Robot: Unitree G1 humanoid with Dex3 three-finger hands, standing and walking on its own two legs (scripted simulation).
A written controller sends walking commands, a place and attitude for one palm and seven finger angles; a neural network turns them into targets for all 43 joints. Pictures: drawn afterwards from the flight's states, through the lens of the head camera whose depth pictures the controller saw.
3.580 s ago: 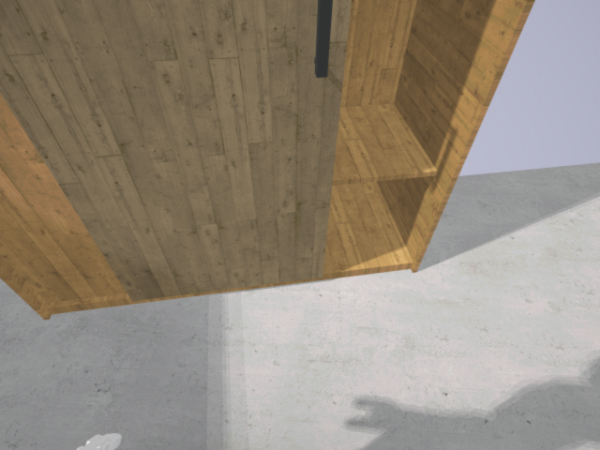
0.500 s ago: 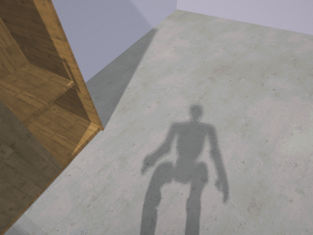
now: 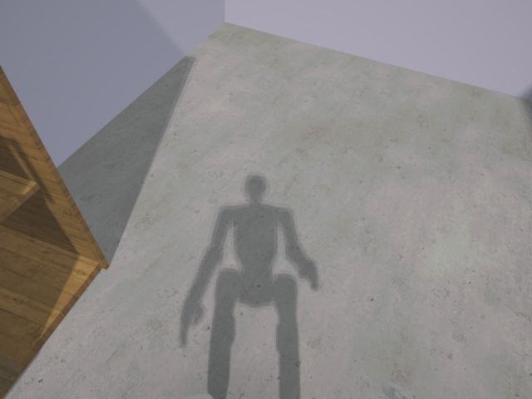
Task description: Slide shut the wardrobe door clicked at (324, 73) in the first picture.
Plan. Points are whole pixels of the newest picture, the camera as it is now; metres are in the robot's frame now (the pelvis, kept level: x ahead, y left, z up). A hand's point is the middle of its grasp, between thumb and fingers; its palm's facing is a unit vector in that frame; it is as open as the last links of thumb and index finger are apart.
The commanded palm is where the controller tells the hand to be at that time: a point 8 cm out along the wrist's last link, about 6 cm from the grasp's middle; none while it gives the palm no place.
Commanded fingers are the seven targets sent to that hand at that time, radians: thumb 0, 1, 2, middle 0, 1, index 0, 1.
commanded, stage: walk to a spot facing it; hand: left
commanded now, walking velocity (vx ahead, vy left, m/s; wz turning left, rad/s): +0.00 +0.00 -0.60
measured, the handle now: out of the picture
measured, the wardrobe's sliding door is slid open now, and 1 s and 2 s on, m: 0.38 0.38 0.38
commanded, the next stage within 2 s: turn to face it in 0.52 s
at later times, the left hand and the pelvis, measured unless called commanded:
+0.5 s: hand (214, 302) +0.31 +0.12 -0.16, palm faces -0.31 -0.93 -0.20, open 7.4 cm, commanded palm none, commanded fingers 0.00 0.90 0.90 -0.20 -0.30 -0.20 -0.30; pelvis +0.13 -0.01 -0.01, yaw -17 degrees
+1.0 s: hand (185, 294) +0.32 +0.18 -0.17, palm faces -0.22 -0.96 -0.17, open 7.4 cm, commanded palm none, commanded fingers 0.00 0.90 0.90 -0.20 -0.30 -0.20 -0.30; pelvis +0.20 +0.03 +0.01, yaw -16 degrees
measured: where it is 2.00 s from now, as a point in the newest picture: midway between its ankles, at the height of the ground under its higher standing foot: outside the picture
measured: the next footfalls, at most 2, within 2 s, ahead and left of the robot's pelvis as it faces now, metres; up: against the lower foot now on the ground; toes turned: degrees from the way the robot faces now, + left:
right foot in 0.46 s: +0.20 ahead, -0.13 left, +0.00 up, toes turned -23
left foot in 0.86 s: +0.29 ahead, +0.10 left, +0.00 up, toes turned -15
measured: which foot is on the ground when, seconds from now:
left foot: down 0.00-0.48, up 0.50-0.84, down 0.86-1.00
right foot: up 0.00-0.44, down 0.46-0.88, up 0.90-1.00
